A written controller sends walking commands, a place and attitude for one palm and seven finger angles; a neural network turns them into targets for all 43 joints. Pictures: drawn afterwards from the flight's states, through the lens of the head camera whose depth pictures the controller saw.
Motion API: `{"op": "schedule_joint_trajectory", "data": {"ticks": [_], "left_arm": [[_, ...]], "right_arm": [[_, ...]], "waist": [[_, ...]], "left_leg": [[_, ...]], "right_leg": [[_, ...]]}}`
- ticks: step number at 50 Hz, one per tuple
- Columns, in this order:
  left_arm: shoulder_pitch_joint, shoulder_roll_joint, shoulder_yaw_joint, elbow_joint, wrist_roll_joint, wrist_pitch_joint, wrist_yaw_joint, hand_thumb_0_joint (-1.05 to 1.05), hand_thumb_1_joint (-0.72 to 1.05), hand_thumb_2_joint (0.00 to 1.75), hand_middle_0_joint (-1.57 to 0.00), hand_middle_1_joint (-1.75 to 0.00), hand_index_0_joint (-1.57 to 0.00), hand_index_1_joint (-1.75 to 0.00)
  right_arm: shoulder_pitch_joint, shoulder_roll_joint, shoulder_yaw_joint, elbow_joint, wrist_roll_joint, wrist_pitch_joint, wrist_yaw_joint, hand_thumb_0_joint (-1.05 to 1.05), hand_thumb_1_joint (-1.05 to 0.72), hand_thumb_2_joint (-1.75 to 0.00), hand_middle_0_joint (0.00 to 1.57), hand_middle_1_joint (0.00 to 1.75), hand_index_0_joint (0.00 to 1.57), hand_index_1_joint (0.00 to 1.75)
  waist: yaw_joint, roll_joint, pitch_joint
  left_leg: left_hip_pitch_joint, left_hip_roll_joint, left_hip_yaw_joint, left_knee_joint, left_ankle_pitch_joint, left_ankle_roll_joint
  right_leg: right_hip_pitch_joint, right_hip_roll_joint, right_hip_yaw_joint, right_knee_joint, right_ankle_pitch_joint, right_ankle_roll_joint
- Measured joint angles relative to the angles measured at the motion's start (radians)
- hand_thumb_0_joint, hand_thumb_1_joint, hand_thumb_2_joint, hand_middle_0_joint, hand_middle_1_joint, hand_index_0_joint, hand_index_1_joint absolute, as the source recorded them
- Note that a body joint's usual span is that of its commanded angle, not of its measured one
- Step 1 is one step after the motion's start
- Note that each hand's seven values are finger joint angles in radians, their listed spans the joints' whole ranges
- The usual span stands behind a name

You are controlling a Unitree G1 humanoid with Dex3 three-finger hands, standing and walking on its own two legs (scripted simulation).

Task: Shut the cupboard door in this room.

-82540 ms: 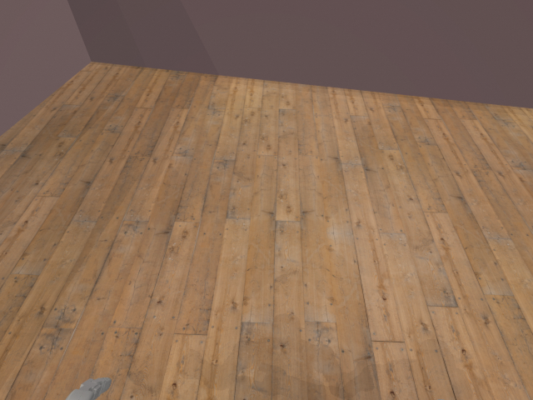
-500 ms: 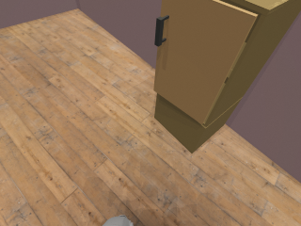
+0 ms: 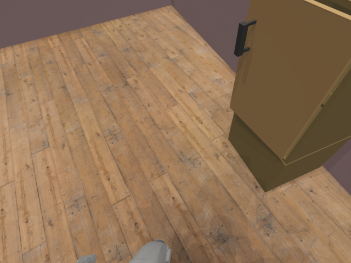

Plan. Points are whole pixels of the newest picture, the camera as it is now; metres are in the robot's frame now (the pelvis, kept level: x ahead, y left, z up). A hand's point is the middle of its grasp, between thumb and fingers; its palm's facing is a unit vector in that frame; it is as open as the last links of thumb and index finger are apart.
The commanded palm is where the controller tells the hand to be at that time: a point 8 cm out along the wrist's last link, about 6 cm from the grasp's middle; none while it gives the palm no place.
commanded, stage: walk to a spot facing it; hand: left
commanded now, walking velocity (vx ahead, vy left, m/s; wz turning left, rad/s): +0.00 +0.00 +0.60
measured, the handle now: (245, 38) +0.83 -0.23 +0.03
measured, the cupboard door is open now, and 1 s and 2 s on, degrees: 6 6 6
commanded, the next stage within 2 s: turn to face it in 2.00 s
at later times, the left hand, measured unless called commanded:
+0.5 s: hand out of the picture -0.02 +0.23 -0.17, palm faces +0.37 -0.89 -0.27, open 7.4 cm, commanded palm none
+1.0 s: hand out of the picture -0.05 +0.17 -0.16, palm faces +0.64 -0.74 -0.20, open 7.4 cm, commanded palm none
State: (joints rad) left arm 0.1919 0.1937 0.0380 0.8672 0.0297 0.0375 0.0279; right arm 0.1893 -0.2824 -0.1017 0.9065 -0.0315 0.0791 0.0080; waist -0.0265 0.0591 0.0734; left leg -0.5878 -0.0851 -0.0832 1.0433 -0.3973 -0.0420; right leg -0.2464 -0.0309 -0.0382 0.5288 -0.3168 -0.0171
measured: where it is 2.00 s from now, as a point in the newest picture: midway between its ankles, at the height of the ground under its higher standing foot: (144, 254)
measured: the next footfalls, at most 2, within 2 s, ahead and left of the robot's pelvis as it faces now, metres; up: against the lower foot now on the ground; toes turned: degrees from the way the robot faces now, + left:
left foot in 0.32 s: +0.01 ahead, +0.13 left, +0.00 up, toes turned +19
right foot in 0.68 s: +0.12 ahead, -0.12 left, +0.00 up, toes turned +22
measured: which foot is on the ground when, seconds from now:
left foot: up 0.00-0.30, down 0.32-0.68, up 0.70-1.00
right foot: down 0.00-0.32, up 0.34-0.66, down 0.68-1.00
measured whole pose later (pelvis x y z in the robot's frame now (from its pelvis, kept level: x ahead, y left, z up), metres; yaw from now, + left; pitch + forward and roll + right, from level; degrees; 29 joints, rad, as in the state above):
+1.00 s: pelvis +0.01 -0.02 +0.00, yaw +41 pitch +1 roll +1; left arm 0.24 0.20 0.05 0.88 0.04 -0.01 0.00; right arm 0.24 -0.22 -0.06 0.93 -0.03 0.07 0.05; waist -0.01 -0.04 0.07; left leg -0.35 0.06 0.09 0.74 -0.47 -0.03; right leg -0.21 -0.19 -0.27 0.52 -0.29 0.05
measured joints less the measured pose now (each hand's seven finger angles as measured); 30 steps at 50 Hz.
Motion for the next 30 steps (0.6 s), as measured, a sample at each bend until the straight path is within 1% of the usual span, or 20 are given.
{"op": "schedule_joint_trajectory", "data": {"ticks": [2, 4, 6, 10, 13, 14, 15, 16, 17, 18, 19, 20, 22, 23, 25, 27, 30], "left_arm": [[0.022, -0.008, -0.002, 0.011, -0.002, -0.004, 0.002, 0.00, 0.91, 0.89, -0.20, -0.30, -0.20, -0.29], [0.038, -0.013, -0.003, 0.015, -0.003, -0.011, 0.002, 0.00, 0.91, 0.89, -0.20, -0.30, -0.20, -0.29], [0.050, -0.017, -0.003, 0.014, -0.003, -0.018, 0.001, 0.00, 0.91, 0.89, -0.20, -0.30, -0.20, -0.30], [0.070, -0.019, 0.002, 0.010, 0.001, -0.027, 0.000, 0.00, 0.91, 0.89, -0.20, -0.30, -0.20, -0.30], [0.086, -0.006, 0.011, 0.013, 0.004, -0.026, -0.002, 0.00, 0.91, 0.89, -0.20, -0.30, -0.20, -0.30], [0.092, 0.000, 0.014, 0.016, 0.004, -0.025, -0.003, 0.00, 0.91, 0.89, -0.20, -0.30, -0.20, -0.30], [0.101, 0.008, 0.018, 0.019, 0.002, -0.023, -0.004, 0.00, 0.91, 0.89, -0.20, -0.30, -0.20, -0.30], [0.113, 0.015, 0.021, 0.021, -0.002, -0.020, -0.005, 0.00, 0.91, 0.89, -0.20, -0.30, -0.20, -0.30], [0.110, 0.028, 0.024, 0.030, -0.007, -0.011, -0.006, 0.00, 0.91, 0.89, -0.20, -0.30, -0.20, -0.30], [0.103, 0.039, 0.026, 0.037, -0.008, 0.004, -0.004, 0.00, 0.91, 0.89, -0.20, -0.30, -0.20, -0.30], [0.097, 0.048, 0.027, 0.040, -0.007, 0.018, -0.002, 0.00, 0.91, 0.89, -0.20, -0.30, -0.20, -0.30], [0.090, 0.054, 0.030, 0.043, -0.006, 0.028, 0.000, 0.00, 0.91, 0.89, -0.20, -0.30, -0.20, -0.29], [0.070, 0.059, 0.033, 0.043, -0.006, 0.038, -0.003, 0.00, 0.91, 0.89, -0.20, -0.30, -0.20, -0.29], [0.058, 0.059, 0.034, 0.036, -0.007, 0.040, -0.006, 0.00, 0.91, 0.89, -0.20, -0.30, -0.20, -0.29], [0.035, 0.058, 0.035, 0.018, -0.007, 0.036, -0.013, 0.00, 0.91, 0.89, -0.20, -0.30, -0.20, -0.29], [0.015, 0.055, 0.034, -0.002, -0.007, 0.030, -0.018, 0.00, 0.91, 0.89, -0.20, -0.30, -0.20, -0.29], [-0.009, 0.050, 0.032, -0.027, -0.008, 0.018, -0.021, 0.00, 0.91, 0.89, -0.20, -0.30, -0.20, -0.29]], "right_arm": [[-0.002, 0.002, 0.005, -0.006, 0.003, -0.002, 0.007, 0.01, -0.91, -0.90, 0.20, 0.30, 0.19, 0.30], [0.000, 0.009, 0.012, -0.010, 0.007, 0.000, 0.012, 0.01, -0.91, -0.90, 0.20, 0.30, 0.19, 0.30], [-0.004, 0.017, 0.020, -0.007, 0.008, 0.005, 0.014, 0.01, -0.91, -0.90, 0.19, 0.30, 0.19, 0.30], [-0.032, 0.032, 0.034, 0.004, 0.010, 0.014, 0.016, 0.01, -0.91, -0.90, 0.19, 0.30, 0.19, 0.30], [-0.062, 0.045, 0.046, -0.001, 0.013, 0.008, 0.017, 0.01, -0.91, -0.90, 0.19, 0.30, 0.19, 0.30], [-0.072, 0.049, 0.049, -0.007, 0.014, 0.003, 0.017, 0.01, -0.91, -0.90, 0.19, 0.30, 0.19, 0.30], [-0.079, 0.051, 0.052, -0.015, 0.013, -0.004, 0.018, 0.01, -0.91, -0.90, 0.19, 0.30, 0.19, 0.30], [-0.084, 0.049, 0.055, -0.025, 0.011, -0.015, 0.019, 0.01, -0.91, -0.90, 0.20, 0.30, 0.19, 0.30], [-0.094, 0.056, 0.054, -0.030, 0.009, -0.027, 0.016, 0.01, -0.91, -0.90, 0.20, 0.30, 0.19, 0.30], [-0.100, 0.061, 0.057, -0.034, 0.010, -0.035, 0.013, 0.01, -0.91, -0.90, 0.20, 0.30, 0.19, 0.30], [-0.102, 0.065, 0.062, -0.038, 0.011, -0.040, 0.009, 0.01, -0.91, -0.90, 0.20, 0.30, 0.19, 0.30], [-0.099, 0.068, 0.066, -0.042, 0.009, -0.044, 0.004, 0.01, -0.91, -0.90, 0.20, 0.30, 0.19, 0.30], [-0.087, 0.069, 0.069, -0.047, 0.006, -0.045, -0.008, 0.01, -0.91, -0.90, 0.20, 0.30, 0.20, 0.30], [-0.081, 0.068, 0.070, -0.048, 0.005, -0.043, -0.012, 0.01, -0.91, -0.90, 0.20, 0.30, 0.20, 0.30], [-0.070, 0.063, 0.070, -0.043, 0.002, -0.038, -0.015, 0.01, -0.91, -0.90, 0.20, 0.30, 0.20, 0.30], [-0.059, 0.058, 0.068, -0.037, 0.000, -0.032, -0.014, 0.01, -0.91, -0.90, 0.20, 0.30, 0.20, 0.30], [-0.043, 0.052, 0.061, -0.031, -0.002, -0.022, -0.010, 0.01, -0.91, -0.90, 0.20, 0.30, 0.20, 0.30]], "waist": [[-0.005, -0.015, 0.012], [-0.009, -0.031, 0.023], [-0.005, -0.043, 0.033], [0.019, -0.057, 0.051], [0.039, -0.075, 0.058], [0.044, -0.082, 0.059], [0.047, -0.090, 0.056], [0.048, -0.091, 0.049], [0.048, -0.106, 0.053], [0.052, -0.117, 0.057], [0.056, -0.123, 0.058], [0.056, -0.122, 0.054], [0.050, -0.111, 0.045], [0.047, -0.103, 0.042], [0.043, -0.085, 0.038], [0.039, -0.069, 0.032], [0.027, -0.047, 0.024]], "left_leg": [[0.002, 0.027, 0.043, 0.082, 0.008, -0.013], [0.031, 0.052, 0.069, 0.074, 0.006, -0.021], [0.068, 0.075, 0.087, 0.026, -0.002, -0.024], [0.150, 0.100, 0.117, -0.120, -0.034, -0.018], [0.217, 0.101, 0.148, -0.264, -0.038, -0.004], [0.244, 0.097, 0.158, -0.321, -0.018, 0.003], [0.276, 0.091, 0.168, -0.394, 0.032, 0.010], [0.304, 0.091, 0.170, -0.456, 0.107, 0.039], [0.295, 0.081, 0.167, -0.443, 0.109, 0.062], [0.289, 0.074, 0.161, -0.422, 0.092, 0.070], [0.292, 0.072, 0.155, -0.417, 0.079, 0.071], [0.296, 0.072, 0.145, -0.423, 0.075, 0.069], [0.308, 0.073, 0.117, -0.452, 0.091, 0.062], [0.313, 0.074, 0.103, -0.468, 0.103, 0.059], [0.320, 0.076, 0.075, -0.494, 0.125, 0.057], [0.320, 0.078, 0.051, -0.509, 0.138, 0.051], [0.306, 0.079, 0.016, -0.503, 0.144, 0.037]], "right_leg": [[0.022, -0.021, -0.019, -0.017, 0.005, -0.002], [0.039, -0.042, -0.047, -0.025, 0.001, -0.003], [0.051, -0.058, -0.080, -0.023, -0.009, -0.004], [0.058, -0.082, -0.144, 0.006, -0.037, 0.000], [0.051, -0.101, -0.187, 0.051, -0.068, 0.009], [0.046, -0.109, -0.200, 0.073, -0.082, 0.014], [0.036, -0.118, -0.211, 0.106, -0.100, 0.021], [0.012, -0.126, -0.219, 0.163, -0.118, 0.028], [-0.025, -0.132, -0.191, 0.253, -0.165, 0.045], [-0.065, -0.123, -0.144, 0.351, -0.214, 0.055], [-0.101, -0.109, -0.104, 0.433, -0.240, 0.060], [-0.132, -0.095, -0.078, 0.493, -0.242, 0.067], [-0.181, -0.077, -0.040, 0.562, -0.205, 0.078], [-0.198, -0.072, -0.026, 0.571, -0.183, 0.082], [-0.214, -0.064, -0.003, 0.535, -0.151, 0.087], [-0.211, -0.057, 0.013, 0.460, -0.131, 0.088], [-0.175, -0.040, 0.020, 0.314, -0.103, 0.086]]}}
